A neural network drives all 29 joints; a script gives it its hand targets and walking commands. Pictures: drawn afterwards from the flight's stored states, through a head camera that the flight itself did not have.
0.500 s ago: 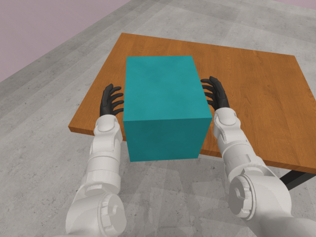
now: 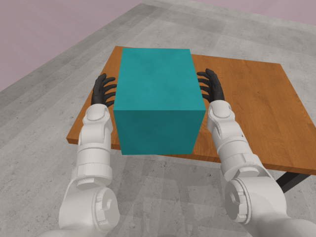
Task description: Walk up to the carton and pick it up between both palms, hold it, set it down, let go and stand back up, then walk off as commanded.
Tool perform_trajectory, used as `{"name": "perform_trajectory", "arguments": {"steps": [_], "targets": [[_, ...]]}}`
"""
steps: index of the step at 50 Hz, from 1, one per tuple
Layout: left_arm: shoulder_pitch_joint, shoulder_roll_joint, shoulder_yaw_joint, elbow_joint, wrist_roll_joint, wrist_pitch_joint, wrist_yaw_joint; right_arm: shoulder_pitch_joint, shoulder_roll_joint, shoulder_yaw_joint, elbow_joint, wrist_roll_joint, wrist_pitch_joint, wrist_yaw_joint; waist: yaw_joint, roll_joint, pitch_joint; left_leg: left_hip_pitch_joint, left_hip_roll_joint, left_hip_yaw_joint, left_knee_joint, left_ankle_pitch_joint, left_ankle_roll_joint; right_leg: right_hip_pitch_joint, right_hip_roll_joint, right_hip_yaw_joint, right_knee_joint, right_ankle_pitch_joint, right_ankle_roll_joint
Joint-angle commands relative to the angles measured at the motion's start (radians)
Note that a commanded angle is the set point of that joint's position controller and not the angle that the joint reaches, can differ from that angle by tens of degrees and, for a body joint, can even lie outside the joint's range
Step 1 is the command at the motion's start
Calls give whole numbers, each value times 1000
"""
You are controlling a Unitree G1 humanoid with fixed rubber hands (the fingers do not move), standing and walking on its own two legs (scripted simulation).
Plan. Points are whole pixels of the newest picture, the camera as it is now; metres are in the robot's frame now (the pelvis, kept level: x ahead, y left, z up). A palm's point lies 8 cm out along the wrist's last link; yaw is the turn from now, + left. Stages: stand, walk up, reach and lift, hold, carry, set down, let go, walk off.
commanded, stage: reach and lift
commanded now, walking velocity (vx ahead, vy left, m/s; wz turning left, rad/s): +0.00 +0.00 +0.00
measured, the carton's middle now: (156, 100) +0.47 +0.00 +0.08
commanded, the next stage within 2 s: hold in 1.04 s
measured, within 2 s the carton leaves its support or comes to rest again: neither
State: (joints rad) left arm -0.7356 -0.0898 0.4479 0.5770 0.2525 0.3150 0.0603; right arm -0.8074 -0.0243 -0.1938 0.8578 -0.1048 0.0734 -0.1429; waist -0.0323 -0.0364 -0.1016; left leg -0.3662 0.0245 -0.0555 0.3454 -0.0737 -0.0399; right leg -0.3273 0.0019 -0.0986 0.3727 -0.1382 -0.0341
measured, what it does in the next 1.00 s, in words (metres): stands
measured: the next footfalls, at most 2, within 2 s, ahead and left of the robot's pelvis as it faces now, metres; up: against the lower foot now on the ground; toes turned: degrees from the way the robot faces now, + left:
none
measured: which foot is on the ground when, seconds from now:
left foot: down 0.00-1.00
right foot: down 0.00-1.00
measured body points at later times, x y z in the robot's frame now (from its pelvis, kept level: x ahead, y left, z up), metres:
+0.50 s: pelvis +0.00 +0.01 +0.00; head -0.04 +0.03 +0.45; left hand +0.40 +0.16 +0.16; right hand +0.40 -0.14 +0.17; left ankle +0.06 +0.14 -0.74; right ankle +0.03 -0.10 -0.74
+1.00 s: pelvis +0.00 +0.01 +0.00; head -0.04 +0.03 +0.45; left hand +0.40 +0.16 +0.18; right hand +0.40 -0.13 +0.18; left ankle +0.06 +0.14 -0.74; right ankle +0.03 -0.10 -0.74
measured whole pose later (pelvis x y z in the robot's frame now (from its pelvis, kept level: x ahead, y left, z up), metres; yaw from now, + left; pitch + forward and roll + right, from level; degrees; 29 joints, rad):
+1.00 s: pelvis +0.00 +0.01 +0.00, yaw +0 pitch -3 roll +0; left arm -0.73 -0.06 0.44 0.44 0.30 0.53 0.00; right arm -0.77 0.01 -0.14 0.73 0.00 0.23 -0.20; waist -0.07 -0.05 -0.07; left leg -0.20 0.01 -0.06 0.35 -0.09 -0.02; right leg -0.16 -0.02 -0.10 0.36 -0.16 -0.02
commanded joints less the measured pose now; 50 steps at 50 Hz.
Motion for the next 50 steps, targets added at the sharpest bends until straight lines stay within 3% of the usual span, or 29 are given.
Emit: {"name": "perform_trajectory", "arguments": {"steps": [1,3,5,6,7,8,11,12,14,15,20,21,22,25,26,28,29,30,32,33,36,38,41,42,44,45,46,47,50], "targets": [[-671,-496,-592,-199,-104,-1,-140,-634,632,311,-221,102,-13,53,-86,27,-527,386,-67,81,-23,77,23,467,8,33,-68,286,110],[-655,-458,-525,-173,-61,30,-163,-596,606,277,-154,99,14,53,-90,19,-403,372,-71,88,-54,6,36,451,1,35,-88,204,116],[-640,-464,-529,-204,-54,56,-177,-579,611,260,-168,104,22,48,-106,16,-369,392,-70,87,-58,4,37,454,2,30,-82,193,121],[-604,-437,-495,-147,-51,75,-194,-552,607,235,-164,95,37,38,-120,0,-292,370,-73,93,-69,-34,44,451,-2,31,-97,156,124],[-596,-433,-487,-155,-43,85,-201,-576,617,260,-202,114,36,41,-93,12,-309,371,-76,105,-66,-20,48,462,-4,35,-90,173,127],[-621,-457,-501,-165,-55,89,-206,-637,595,238,-225,115,27,45,-114,22,-314,384,-80,98,-67,-15,40,442,10,15,-94,153,122],[-655,-468,-497,-169,-54,101,-200,-706,609,261,-285,127,26,59,-88,21,-323,410,-74,101,-61,8,42,432,20,17,-89,137,105],[-639,-474,-491,-183,-43,103,-201,-697,623,301,-291,143,29,58,-64,18,-332,404,-75,103,-56,30,46,449,20,21,-88,168,104],[-667,-465,-487,-142,-42,107,-203,-680,613,256,-245,124,37,58,-89,30,-278,392,-71,97,-65,-37,41,425,18,10,-104,84,98],[-711,-481,-492,-181,-43,98,-197,-735,627,289,-281,140,26,68,-67,38,-326,412,-70,99,-66,-14,42,409,25,12,-96,83,94],[-689,-449,-438,-115,-25,117,-205,-719,631,265,-251,121,46,67,-60,-1,-255,378,-77,106,-87,-96,67,396,9,22,-116,17,102],[-730,-454,-458,-154,-35,111,-210,-704,634,250,-236,116,51,67,-78,19,-268,394,-74,109,-92,-86,58,378,14,17,-116,9,100],[-721,-453,-451,-137,-44,120,-212,-718,643,257,-252,123,51,64,-63,0,-267,376,-74,113,-90,-93,63,395,11,24,-119,1,100],[-760,-463,-480,-159,-63,109,-207,-733,657,271,-277,123,42,65,-72,19,-326,381,-72,109,-78,-100,59,400,6,17,-113,13,98],[-720,-450,-481,-150,-64,119,-209,-705,658,292,-278,139,52,53,-85,0,-317,377,-77,105,-80,-74,64,426,4,25,-113,77,106],[-725,-494,-534,-246,-88,109,-204,-710,676,348,-337,166,42,53,-82,7,-404,406,-80,98,-50,35,50,455,17,18,-85,189,104],[-754,-494,-559,-245,-92,105,-197,-732,669,361,-340,178,38,50,-84,42,-431,418,-82,95,-31,47,37,453,13,28,-83,204,106],[-749,-482,-533,-210,-91,111,-200,-755,670,364,-335,179,46,48,-73,21,-402,410,-79,95,-43,22,46,430,14,22,-96,172,106],[-744,-484,-539,-250,-90,114,-192,-737,680,386,-363,192,56,48,-67,13,-407,413,-81,89,-42,29,47,444,15,26,-91,176,110],[-704,-472,-536,-234,-89,127,-202,-694,672,376,-338,193,67,36,-88,4,-400,420,-84,85,-41,36,53,456,12,28,-96,186,117],[-684,-441,-487,-212,-54,153,-216,-688,630,334,-318,173,80,35,-84,5,-316,428,-76,90,-63,-3,47,436,11,25,-109,125,111],[-733,-458,-525,-278,-77,146,-216,-677,636,332,-324,179,80,34,-107,11,-345,440,-73,89,-57,14,37,444,19,17,-101,132,106],[-686,-441,-489,-239,-50,169,-217,-660,621,326,-299,185,94,44,-80,19,-287,439,-73,96,-72,-16,44,402,21,7,-115,90,106],[-691,-471,-534,-285,-72,169,-217,-690,638,353,-364,201,82,43,-91,20,-359,451,-71,100,-52,42,36,427,26,8,-100,147,107],[-713,-462,-542,-286,-88,170,-213,-691,641,362,-366,213,86,35,-106,24,-364,453,-68,87,-41,40,33,430,21,15,-98,153,105],[-738,-506,-598,-369,-117,159,-207,-696,657,389,-422,238,76,34,-117,47,-457,480,-71,80,-19,111,20,448,32,8,-83,223,100],[-719,-477,-587,-366,-117,164,-202,-688,658,425,-425,258,86,28,-105,33,-454,476,-71,78,-7,129,23,469,28,17,-78,271,103],[-724,-473,-585,-306,-112,173,-205,-728,646,415,-425,244,90,25,-107,25,-416,456,-78,81,-16,74,27,452,27,18,-88,211,111],[-654,-479,-570,-304,-97,201,-211,-683,618,380,-412,228,107,15,-123,26,-340,459,-74,79,-30,51,29,435,25,18,-101,177,103]]}}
